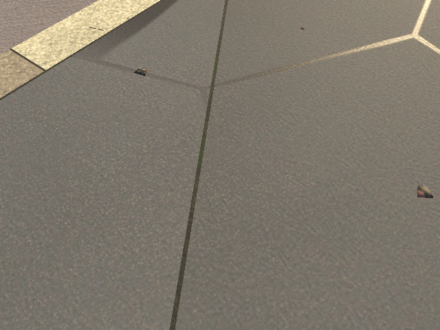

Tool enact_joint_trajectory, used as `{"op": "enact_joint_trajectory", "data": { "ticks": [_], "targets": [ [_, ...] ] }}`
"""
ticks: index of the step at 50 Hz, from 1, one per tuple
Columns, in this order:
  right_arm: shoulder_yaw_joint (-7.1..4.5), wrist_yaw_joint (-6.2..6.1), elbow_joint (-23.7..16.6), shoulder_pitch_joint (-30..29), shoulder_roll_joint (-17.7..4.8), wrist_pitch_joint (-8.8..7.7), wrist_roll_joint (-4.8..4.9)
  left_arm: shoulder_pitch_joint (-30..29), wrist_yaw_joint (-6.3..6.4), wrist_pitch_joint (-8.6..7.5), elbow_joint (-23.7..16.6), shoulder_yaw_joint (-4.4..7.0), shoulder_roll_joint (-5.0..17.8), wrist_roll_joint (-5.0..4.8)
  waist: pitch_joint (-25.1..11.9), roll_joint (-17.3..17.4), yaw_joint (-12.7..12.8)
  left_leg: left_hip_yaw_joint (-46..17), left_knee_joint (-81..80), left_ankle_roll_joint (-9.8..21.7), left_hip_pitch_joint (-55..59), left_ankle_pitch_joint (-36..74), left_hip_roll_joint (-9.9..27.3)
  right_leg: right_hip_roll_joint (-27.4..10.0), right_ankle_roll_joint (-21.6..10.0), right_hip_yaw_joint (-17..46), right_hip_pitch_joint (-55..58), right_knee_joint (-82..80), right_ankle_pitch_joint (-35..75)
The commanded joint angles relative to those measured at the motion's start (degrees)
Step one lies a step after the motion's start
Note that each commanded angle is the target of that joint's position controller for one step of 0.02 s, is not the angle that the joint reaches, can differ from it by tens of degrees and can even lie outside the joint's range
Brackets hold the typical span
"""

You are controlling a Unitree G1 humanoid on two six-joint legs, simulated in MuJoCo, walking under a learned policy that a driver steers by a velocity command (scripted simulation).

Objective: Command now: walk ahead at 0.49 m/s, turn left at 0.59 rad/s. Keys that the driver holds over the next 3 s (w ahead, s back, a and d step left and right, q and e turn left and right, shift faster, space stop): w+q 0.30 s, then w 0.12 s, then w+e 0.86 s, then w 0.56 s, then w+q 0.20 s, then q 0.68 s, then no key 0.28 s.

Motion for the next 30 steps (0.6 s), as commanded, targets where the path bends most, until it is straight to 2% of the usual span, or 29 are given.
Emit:
{"op": "enact_joint_trajectory", "data": {
  "ticks": [1, 3, 5, 7, 10, 13, 15, 16, 17, 18, 19, 20, 21, 22, 23, 24, 25, 26, 28, 30],
  "targets": [
    [-0.85, 0.28, -4.67, 1.97, -1.96, 0.36, 0.26, 1.67, -0.29, -0.81, -1.17, 1.37, 4.83, -0.02, -2.74, -6.49, -0.02, -1.47, -0.2, -0.09, -10.15, 3.26, 7.0, -16.21, -9.61, 14.85, 9.27, -15.46, 1.12],
    [-0.64, 0.19, -6.67, -0.74, -1.45, 0.98, -0.15, 2.23, -0.4, -1.24, -0.1, 2.01, 6.43, -0.44, -0.94, -5.61, -0.05, -1.28, -3.69, -0.49, -12.97, 5.38, 7.97, -16.93, -10.63, 11.21, 8.46, -17.26, 4.74],
    [-0.59, 0.31, -8.25, -3.24, -1.83, 0.98, -0.55, 3.12, -0.26, -1.1, 0.57, 2.55, 7.92, -0.33, -0.63, -4.61, 0.34, -1.51, -7.99, -1.06, -15.79, 9.81, 8.38, -17.51, -11.05, 8.01, 10.12, -17.73, 7.61],
    [-0.47, 0.97, -9.29, -5.72, -1.98, 0.57, -0.36, 3.44, -0.11, -0.69, 0.84, 2.77, 8.85, -0.29, -0.5, -4.54, 1.06, -0.74, -14.15, -1.07, -16.34, 15.82, 8.23, -16.79, -10.18, 4.01, 11.94, -17.45, 9.85],
    [-0.03, 2.29, -11.4, -12.11, -1.47, -0.04, -0.42, 4.88, 0.16, 0.12, 1.2, 2.86, 10.05, -0.56, 0.67, -4.37, 3.51, 3.0, -23.97, -0.73, -14.4, 22.22, 7.12, -15.84, -8.47, -1.19, 13.5, -16.27, 10.36],
    [0.08, 3.33, -14.07, -16.92, -1.64, 0.16, -0.19, 7.33, 0.23, 1.12, 1.95, 3.21, 11.67, -1.38, 2.22, -4.85, 5.16, 5.44, -29.65, 0.17, -14.14, 20.13, 6.28, -17.43, -7.21, -2.86, 17.66, -15.07, 8.8],
    [-0.21, 3.85, -15.59, -18.21, -2.48, 0.33, -0.25, 8.05, 0.3, 2.0, 2.37, 3.56, 12.7, -1.94, 2.81, -5.31, 4.92, 7.04, -31.94, 1.61, -13.84, 15.04, 5.16, -18.83, -6.22, -3.84, 21.18, -12.64, 12.03],
    [-0.49, 3.93, -15.97, -17.62, -2.96, 0.38, -0.44, 8.27, 0.35, 2.39, 2.58, 3.67, 13.19, -2.19, 2.12, -5.73, 4.05, 8.18, -33.05, 2.68, -11.13, 11.67, 3.66, -19.13, -5.82, -4.5, 21.88, -9.92, 18.88],
    [-1.09, 3.85, -15.82, -15.14, -3.98, 0.45, -0.66, 8.17, 0.45, 2.75, 2.68, 3.77, 13.86, -2.34, 0.13, -6.67, 2.06, 9.79, -33.94, 3.89, -6.17, 8.8, 1.36, -19.03, -5.34, -5.47, 22.15, -5.1, 28.93],
    [-2.36, 3.66, -14.02, -7.82, -5.83, 0.43, -0.75, 7.24, 0.59, 3.23, 2.67, 3.66, 14.02, -2.39, -3.8, -6.22, -2.64, 11.5, -37.54, 5.54, 4.05, 10.46, -1.68, -17.54, -4.24, -7.52, 20.54, 4.65, 37.15],
    [-4.42, 2.87, -10.68, 2.83, -9.55, 0.58, -0.58, 8.2, 0.82, 3.29, 2.49, 2.74, 11.84, -1.75, -9.51, -4.1, -7.23, 10.28, -38.59, 7.44, 20.66, 13.47, -3.34, -14.9, -2.36, -9.0, 12.53, 18.12, 35.46],
    [-5.84, 1.61, -9.47, 9.38, -15.85, 0.89, -0.72, 10.05, 0.48, 2.6, 0.33, 0.76, 6.14, 0.48, -14.67, 8.73, -7.03, -12.43, -40.39, 12.83, 38.92, 13.31, 11.22, -9.68, 0.88, -9.55, -7.92, 39.55, 2.47],
    [-5.26, 1.99, -10.72, 8.71, -17.31, 0.1, -0.82, 12.79, -0.28, 0.45, -0.67, -0.33, 4.39, -0.68, -24.5, 14.38, -3.71, -41.62, -51.73, 21.74, 47.53, 6.35, 21.83, -1.27, 2.03, 2.36, -21.26, 53.73, -26.37],
    [-3.64, 2.66, -10.3, 7.76, -11.58, -0.59, -1.36, 7.29, -0.85, -0.42, -0.74, 1.23, 10.19, -3.35, -20.54, 5.61, -6.33, -35.1, -53.25, 18.09, 44.93, 7.77, 20.92, -4.66, 1.22, 7.63, -26.63, 56.89, -22.6],
    [-3.01, 2.75, -10.12, 4.83, -9.74, -0.93, -1.5, 4.49, -0.99, -0.62, -1.61, 1.06, 9.65, -4.09, -13.44, 4.95, -5.03, -24.77, -52.43, 15.66, 36.96, 13.28, 19.16, -7.06, 0.19, 6.57, -27.45, 54.53, -18.21],
    [-2.39, 2.79, -10.4, 0.21, -7.86, -1.18, -1.35, 3.66, -0.48, -0.31, -0.95, 0.93, 8.68, -2.99, -9.8, -0.1, -2.7, -17.58, -52.61, 13.31, 28.53, 18.23, 16.59, -9.85, 0.15, 6.84, -24.3, 50.28, -13.63],
    [-1.74, 2.84, -10.6, -2.8, -5.66, -1.54, -1.58, 4.12, -0.3, 0.46, -0.39, 1.32, 8.75, -2.16, -7.51, 0.64, -0.72, -12.4, -54.12, 12.01, 22.64, 21.63, 14.34, -11.41, 0.25, 7.42, -21.0, 46.83, -10.61],
    [-1.53, 2.79, -10.45, -4.14, -5.03, -1.99, -1.93, 6.22, -0.46, 1.46, 0.38, 1.38, 8.2, -2.19, -6.98, 1.84, 0.88, -9.51, -56.24, 11.41, 19.06, 22.27, 13.35, -12.14, 0.47, 7.87, -17.58, 45.73, -8.07],
    [-1.73, 2.59, -9.16, -4.2, -5.36, -3.24, -2.14, 8.14, -0.39, 3.05, 1.34, 1.3, 6.41, -2.22, -5.95, 1.39, 2.07, -4.93, -59.31, 11.58, 16.55, 25.91, 12.76, -11.62, 1.27, 7.87, -16.37, 43.94, -4.73],
    [-1.97, 2.02, -7.73, -3.07, -5.68, -3.85, -2.69, 5.71, -0.06, 3.78, 0.79, 1.36, 5.62, -2.25, -3.21, 0.63, 1.45, -0.44, -61.15, 10.78, 16.49, 27.75, 12.27, -10.54, 1.94, 9.57, -19.83, 40.35, -0.3]
  ]
}}
Next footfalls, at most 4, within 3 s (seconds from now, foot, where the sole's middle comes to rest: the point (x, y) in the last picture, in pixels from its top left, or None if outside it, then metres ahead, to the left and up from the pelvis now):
0.38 left None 0.34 0.20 -0.77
0.96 right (217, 258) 0.69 0.04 -0.77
1.44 left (172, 185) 0.99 0.21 -0.77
1.94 right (253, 144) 1.19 -0.10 -0.77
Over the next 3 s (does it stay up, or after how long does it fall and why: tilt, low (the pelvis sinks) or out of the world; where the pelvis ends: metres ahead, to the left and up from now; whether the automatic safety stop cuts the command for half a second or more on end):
stays up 1.31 -0.02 0.00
